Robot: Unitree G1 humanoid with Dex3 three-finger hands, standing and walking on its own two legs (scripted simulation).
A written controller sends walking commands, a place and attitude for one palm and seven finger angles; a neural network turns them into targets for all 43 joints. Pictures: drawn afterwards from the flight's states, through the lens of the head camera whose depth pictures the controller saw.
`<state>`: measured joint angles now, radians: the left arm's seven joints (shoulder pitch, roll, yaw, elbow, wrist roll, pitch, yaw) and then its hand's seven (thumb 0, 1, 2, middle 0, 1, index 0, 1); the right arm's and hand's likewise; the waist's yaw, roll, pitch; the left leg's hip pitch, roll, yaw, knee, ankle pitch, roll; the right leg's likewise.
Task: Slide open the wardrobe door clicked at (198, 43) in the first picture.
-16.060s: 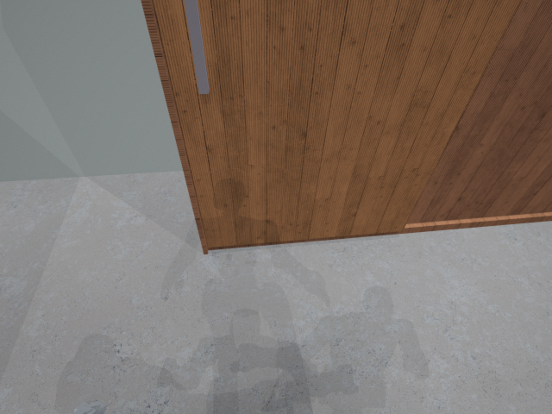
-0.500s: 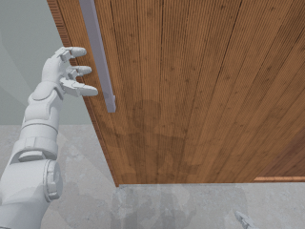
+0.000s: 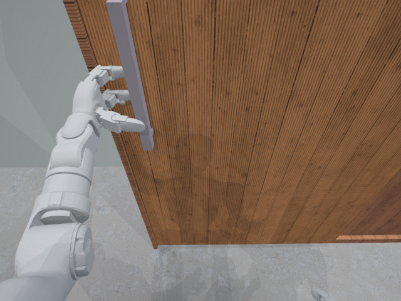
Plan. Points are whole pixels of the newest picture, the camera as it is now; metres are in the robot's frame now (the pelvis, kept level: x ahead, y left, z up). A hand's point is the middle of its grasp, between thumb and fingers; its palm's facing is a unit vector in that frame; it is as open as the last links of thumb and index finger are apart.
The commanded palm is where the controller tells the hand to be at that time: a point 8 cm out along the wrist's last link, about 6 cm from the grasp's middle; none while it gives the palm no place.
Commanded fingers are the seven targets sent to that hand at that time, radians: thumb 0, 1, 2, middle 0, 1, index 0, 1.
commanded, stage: feel for the door with the fingertips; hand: left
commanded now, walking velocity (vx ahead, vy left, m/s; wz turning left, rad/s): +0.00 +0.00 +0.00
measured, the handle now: (137, 85) +0.50 +0.16 +0.20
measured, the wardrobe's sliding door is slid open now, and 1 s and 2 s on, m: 0.00 0.00 0.00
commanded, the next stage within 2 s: slide the fingers in behind the handle in 0.68 s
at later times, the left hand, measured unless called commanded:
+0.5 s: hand (121, 98) +0.44 +0.18 +0.20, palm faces +0.07 -1.00 +0.00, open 14.0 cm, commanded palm +0.42 +0.22 +0.19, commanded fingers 0.00 -0.50 0.30 -0.30 -1.20 -0.30 -1.20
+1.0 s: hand (126, 95) +0.46 +0.17 +0.20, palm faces +0.06 -1.00 +0.01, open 13.6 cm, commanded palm +0.43 +0.22 +0.19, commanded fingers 0.00 -0.50 0.30 -0.30 -1.20 -0.30 -1.20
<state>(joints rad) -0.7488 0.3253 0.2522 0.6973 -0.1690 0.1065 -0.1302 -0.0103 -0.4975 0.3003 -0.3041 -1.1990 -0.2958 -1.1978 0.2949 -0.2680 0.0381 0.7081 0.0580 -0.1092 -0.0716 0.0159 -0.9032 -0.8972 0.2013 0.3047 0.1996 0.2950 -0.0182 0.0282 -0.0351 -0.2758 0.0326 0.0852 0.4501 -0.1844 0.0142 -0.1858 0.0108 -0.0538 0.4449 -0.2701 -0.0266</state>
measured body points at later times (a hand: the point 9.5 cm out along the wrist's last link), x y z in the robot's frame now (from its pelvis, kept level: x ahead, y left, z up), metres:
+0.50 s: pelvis +0.00 -0.01 +0.00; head +0.00 -0.02 +0.45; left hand +0.43 +0.23 +0.21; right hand +0.11 -0.27 -0.11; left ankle +0.03 +0.11 -0.74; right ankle -0.02 -0.10 -0.74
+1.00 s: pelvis +0.00 +0.00 +0.00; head +0.01 -0.01 +0.45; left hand +0.45 +0.23 +0.20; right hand +0.07 -0.26 -0.12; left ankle +0.03 +0.11 -0.74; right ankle -0.02 -0.10 -0.74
